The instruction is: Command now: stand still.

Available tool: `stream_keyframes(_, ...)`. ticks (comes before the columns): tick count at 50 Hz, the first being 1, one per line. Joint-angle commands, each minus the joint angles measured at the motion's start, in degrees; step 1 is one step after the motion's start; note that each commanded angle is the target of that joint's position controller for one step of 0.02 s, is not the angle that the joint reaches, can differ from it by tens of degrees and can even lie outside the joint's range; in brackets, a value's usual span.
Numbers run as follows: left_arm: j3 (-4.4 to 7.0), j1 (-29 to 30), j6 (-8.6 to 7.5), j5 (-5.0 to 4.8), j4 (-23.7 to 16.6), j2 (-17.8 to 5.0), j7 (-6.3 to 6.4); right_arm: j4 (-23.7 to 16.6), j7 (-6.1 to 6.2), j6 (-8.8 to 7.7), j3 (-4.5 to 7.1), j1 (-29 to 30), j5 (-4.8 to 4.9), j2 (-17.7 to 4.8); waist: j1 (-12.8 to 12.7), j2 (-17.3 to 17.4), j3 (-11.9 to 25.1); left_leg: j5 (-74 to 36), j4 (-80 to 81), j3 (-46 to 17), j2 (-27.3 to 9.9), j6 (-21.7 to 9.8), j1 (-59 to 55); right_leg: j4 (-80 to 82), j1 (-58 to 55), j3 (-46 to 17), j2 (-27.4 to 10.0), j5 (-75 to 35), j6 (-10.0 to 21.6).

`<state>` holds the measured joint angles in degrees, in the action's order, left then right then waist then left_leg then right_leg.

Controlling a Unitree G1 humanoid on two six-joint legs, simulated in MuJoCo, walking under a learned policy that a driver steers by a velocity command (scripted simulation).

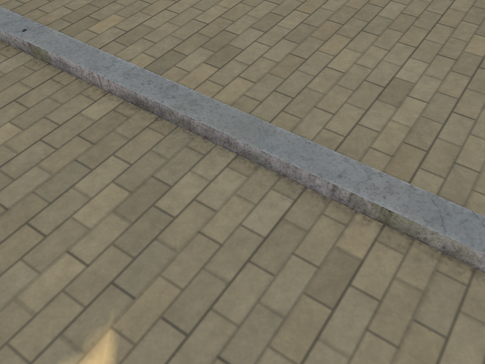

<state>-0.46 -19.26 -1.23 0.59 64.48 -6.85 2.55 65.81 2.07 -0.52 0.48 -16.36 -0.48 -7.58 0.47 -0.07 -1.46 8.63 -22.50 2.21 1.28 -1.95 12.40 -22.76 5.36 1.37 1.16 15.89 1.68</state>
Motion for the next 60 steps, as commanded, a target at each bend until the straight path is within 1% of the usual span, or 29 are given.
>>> stream_keyframes(1,0.46,-4.8,-0.17,-0.01,0.1,-3.8,0.2,-0.1,0.23,-0.16,0.55,-3.5,0.01,-4.0,0.0,-0.4,-3.1,-5.0,2.8,-6.8,-6.1,-1.0,-3.8,5.4,6.6,-5.8,-6.5,-6.5,1.6)
stream_keyframes(11,0.22,-5.4,-0.09,0.0,1.2,-3.4,0.37,1.0,0.42,-0.01,0.38,-3.7,0.04,-3.4,-0.1,-0.4,-3.4,-6.0,2.5,-6.7,-6.2,-0.9,-4.2,5.4,5.8,-5.7,-6.5,-7.8,1.6)
stream_keyframes(14,1.18,-7.2,0.33,0.29,1.5,-5.3,0.22,0.6,0.15,0.41,0.88,-3.6,-0.17,-4.1,-0.7,-2.3,-3.8,12.0,-1.4,-3.8,-2.4,-1.8,-1.3,6.4,6.7,-6.8,-5.3,12.8,3.7)
stream_keyframes(16,2.16,-9.5,0.79,0.23,1.1,-7.2,0.05,-1.2,-0.53,0.49,1.1,-1.2,-0.81,-3.7,-2.4,-6.0,-8.8,20.7,-8.5,-0.9,0.5,-2.2,8.6,10.9,7.1,-14.2,-9.4,28.8,7.3)
stream_keyframes(17,2.7,-11.3,0.78,0.16,1.5,-8.4,0.07,-2.6,-0.98,0.17,0.79,0.8,-1.38,-2.2,-3.4,-8.2,-11.5,18.7,-13.3,1.8,1.1,-1.9,13.2,14.1,6.2,-19.5,-13.8,33.1,9.6)
stream_keyframes(18,3.08,-11.7,0.63,0.19,1.5,-8.8,0.1,-4.1,-1.37,-0.34,0.72,2.6,-1.84,-1.9,-3.7,-8.9,-13.5,15.6,-17.4,2.3,-0.8,-2.0,16.6,15.9,6.0,-23.0,-17.4,32.9,11.6)
stream_keyframes(20,3.46,-11.7,-0.21,0.95,1.3,-9.0,-0.18,-6.6,-2.0,-1.63,1.28,5.0,-1.63,-3.5,-3.7,-7.3,-13.9,15.9,-21.6,0.9,-3.1,-2.3,21.3,16.3,2.9,-24.5,-19.4,25.8,13.2)
stream_keyframes(23,3.87,-10.2,-1.55,0.97,0.6,-9.3,-0.6,-8.4,-2.82,-3.25,1.95,4.8,-0.67,-4.1,-2.3,-5.8,-11.5,14.4,-16.7,1.4,-3.4,-2.5,18.1,13.1,0.3,-18.6,-17.2,13.6,11.8)
stream_keyframes(25,3.97,-6.5,-1.99,0.28,-0.3,-9.5,-0.84,-6.6,-3.05,-3.75,2.32,-2.4,-0.04,-3.1,2.3,-4.9,-9.2,8.1,-8.0,4.5,-0.3,-2.7,1.7,7.8,8.7,-12.0,-13.5,7.4,9.4)
stream_keyframes(26,3.79,-5.3,-2.4,0.33,-0.8,-9.0,-1.08,-4.0,-2.77,-3.86,3.11,-9.9,0.07,-4.0,5.3,-2.5,-6.6,7.7,-5.0,4.1,1.7,-2.9,-10.8,1.2,14.9,-8.3,-10.4,1.4,7.8)
stream_keyframes(27,3.02,-3.7,-3.12,0.5,-2.1,-6.8,-1.62,-2.1,-2.03,-4.26,4.48,-18.4,-0.72,-7.9,9.1,7.2,-3.0,15.0,2.4,-8.6,-7.1,-4.5,-21.0,-15.4,21.9,-1.1,-5.1,-2.1,5.3)
stream_keyframes(28,2.35,-4.8,-3.46,0.3,-4.7,-3.6,-2.13,-0.8,-1.75,-3.83,5.84,-25.9,-0.64,-14.0,9.5,21.1,1.2,28.7,13.5,-35.8,-21.7,-10.3,-26.4,-34.6,33.0,5.0,2.4,13.1,2.9)
stream_keyframes(29,3.35,-1.4,-3.15,1.92,-5.5,-7.4,-2.56,-1.3,-1.58,-2.95,4.79,-21.2,-0.66,-10.7,6.3,11.3,-3.2,31.1,15.0,-39.0,-22.7,-11.5,-19.6,-43.9,35.7,-1.0,-0.9,13.4,4.0)
stream_keyframes(30,3.24,0.9,-3.25,1.82,-6.3,-6.3,-3.16,-3.7,-1.7,-3.0,4.22,-14.3,-0.88,-9.4,3.6,4.7,-6.8,28.3,14.2,-33.0,-21.6,-10.8,-14.5,-46.2,36.9,-2.4,-3.7,7.1,4.7)
stream_keyframes(31,2.98,1.3,-3.64,1.23,-6.2,-5.2,-3.58,-5.1,-1.88,-3.45,3.85,-10.2,-0.84,-8.7,1.8,1.5,-7.2,19.9,14.8,-26.8,-19.2,-9.9,-11.2,-44.9,35.0,-2.9,-5.3,1.9,4.6)
stream_keyframes(33,3.28,-0.1,-3.13,1.47,-5.7,-5.0,-4.01,-5.4,-1.65,-4.49,2.74,-8.3,-0.52,-6.3,-0.7,1.5,-5.7,7.7,15.4,-17.8,-15.1,-8.1,-9.4,-41.3,31.4,-2.1,-6.6,-2.0,3.4)
stream_keyframes(36,3.79,2.0,-1.75,1.33,-6.7,-5.6,-4.31,-3.3,-1.18,-5.4,1.94,-13.1,-0.29,-5.9,-1.2,3.2,-4.7,-9.9,14.1,-10.8,-13.2,-7.7,-12.4,-38.8,33.5,0.6,-5.6,-4.1,2.1)
stream_keyframes(42,2.89,18.8,-1.29,0.58,-13.2,-4.5,-4.6,-2.7,-1.07,-5.81,0.93,-15.8,-0.47,-5.9,1.1,4.6,-7.6,-23.0,15.0,-4.3,-10.8,-7.6,-10.4,-21.2,33.1,5.0,-3.5,-11.9,1.0)
stream_keyframes(46,2.94,21.9,-1.51,0.21,-15.1,-5.8,-4.21,-1.9,-0.64,-6.18,1.18,-16.4,-0.51,-7.3,0.6,5.4,-7.3,-33.1,13.3,-2.8,-12.5,-7.6,-13.6,-12.2,26.3,6.5,-1.5,-13.2,3.9)
stream_keyframes(48,3.75,17.0,-1.98,0.3,-14.2,-7.4,-3.52,-2.1,-0.46,-6.31,1.57,-14.6,-0.67,-8.7,-2.2,5.7,-4.0,-47.8,6.0,-1.5,-13.1,-7.0,-16.8,-11.0,19.7,7.0,1.0,-9.9,6.3)
stream_keyframes(50,5.34,1.4,-2.77,0.48,-9.0,-9.8,-2.67,-2.5,-0.43,-5.74,2.1,-12.7,-0.76,-10.1,-8.7,4.7,3.9,-50.6,-12.7,0.1,-11.8,-5.9,-15.6,-6.3,3.8,6.7,3.1,-9.2,8.5)
stream_keyframes(51,6.54,-7.4,-3.11,1.8,-6.8,-13.0,-2.13,-3.3,-0.82,-5.61,1.82,-13.0,-0.37,-9.0,-11.5,1.9,9.1,-34.9,-27.9,1.1,-9.5,-5.4,-5.5,-4.8,-9.5,-1.9,-4.8,-2.3,10.6)
stream_keyframes(52,7.91,-11.4,-3.09,3.1,-6.9,-18.6,-2.2,-4.5,-1.78,-5.39,0.71,-19.7,1.42,-1.8,-7.9,-10.2,16.8,8.6,-52.8,2.6,0.7,-3.3,14.5,-0.3,-25.0,-32.0,-23.4,6.6,19.2)
stream_keyframes(53,7.6,-6.2,-2.3,0.81,-7.2,-16.8,-2.85,-4.9,-2.05,-5.23,2.11,-16.1,0.62,-6.8,-7.1,-6.0,16.2,17.7,-59.9,-4.9,2.4,-4.1,22.1,9.6,-21.6,-44.3,-23.7,14.3,20.2)
stream_keyframes(54,6.67,1.3,-2.42,0.0,-8.4,-13.9,-2.94,-7.5,-2.09,-5.22,2.57,-9.3,0.1,-8.1,-4.3,-3.6,5.8,12.0,-58.3,-5.3,-1.8,-4.6,25.9,11.0,-12.6,-34.0,-22.1,16.4,17.6)
stream_keyframes(55,5.64,4.4,-3.01,0.03,-8.8,-10.0,-3.2,-8.4,-2.26,-5.52,2.59,-5.9,-0.25,-7.9,-3.2,0.3,1.6,7.9,-54.5,-5.1,-3.8,-4.7,24.0,12.8,-4.7,-27.4,-19.9,9.4,15.6)
stream_keyframes(57,4.24,3.9,-4.0,0.18,-6.9,-6.1,-2.81,-8.1,-2.51,-4.44,2.52,-6.7,-1.61,-5.5,0.6,0.3,-1.1,6.1,-48.0,-5.0,-6.4,-3.8,17.2,14.1,4.7,-17.5,-14.7,-2.9,12.1)
stream_keyframes(58,3.93,2.3,-4.42,0.2,-6.1,-5.8,-2.62,-8.0,-2.77,-3.78,2.41,-7.3,-2.02,-4.3,1.4,-0.4,-1.1,6.1,-45.8,-4.6,-6.7,-3.0,15.6,14.1,6.0,-15.3,-13.5,-7.1,11.8)
stream_keyframes(60,4.02,-0.7,-4.99,0.06,-5.1,-7.6,-2.39,-9.3,-3.07,-2.99,2.43,-5.1,-2.22,-4.2,1.9,-1.1,-1.7,5.5,-42.0,-3.1,-7.0,-1.5,17.0,14.4,6.4,-12.8,-12.0,-13.1,12.3)
